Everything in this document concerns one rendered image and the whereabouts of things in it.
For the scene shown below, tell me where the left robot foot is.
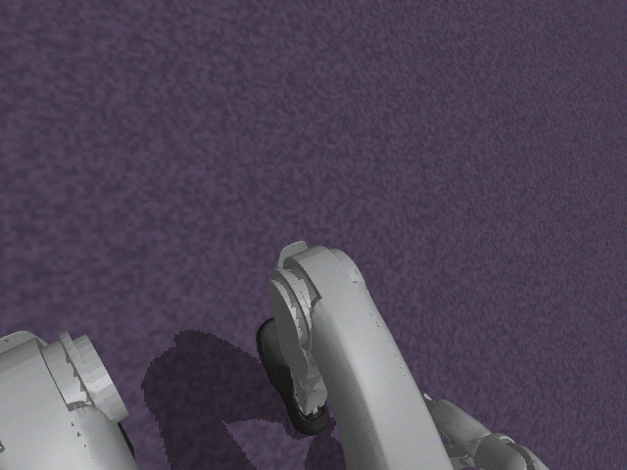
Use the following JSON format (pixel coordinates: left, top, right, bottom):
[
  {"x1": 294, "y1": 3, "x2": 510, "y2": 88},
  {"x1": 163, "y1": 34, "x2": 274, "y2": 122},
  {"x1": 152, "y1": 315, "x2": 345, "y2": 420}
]
[{"x1": 118, "y1": 422, "x2": 135, "y2": 459}]

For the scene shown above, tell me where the right robot hand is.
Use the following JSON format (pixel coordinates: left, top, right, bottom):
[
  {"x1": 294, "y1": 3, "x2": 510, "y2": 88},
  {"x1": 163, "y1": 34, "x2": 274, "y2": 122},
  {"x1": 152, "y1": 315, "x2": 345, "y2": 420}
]
[{"x1": 420, "y1": 392, "x2": 493, "y2": 470}]

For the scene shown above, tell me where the right robot foot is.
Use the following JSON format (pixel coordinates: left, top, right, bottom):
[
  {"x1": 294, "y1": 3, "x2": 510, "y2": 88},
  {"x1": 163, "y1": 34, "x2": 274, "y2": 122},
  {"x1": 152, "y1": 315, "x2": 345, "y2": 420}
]
[{"x1": 257, "y1": 317, "x2": 329, "y2": 436}]

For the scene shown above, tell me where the right robot arm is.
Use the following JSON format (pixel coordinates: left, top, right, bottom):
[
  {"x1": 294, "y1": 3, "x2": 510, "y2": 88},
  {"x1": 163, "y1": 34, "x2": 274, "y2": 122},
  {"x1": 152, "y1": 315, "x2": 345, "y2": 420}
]
[{"x1": 474, "y1": 433, "x2": 550, "y2": 470}]

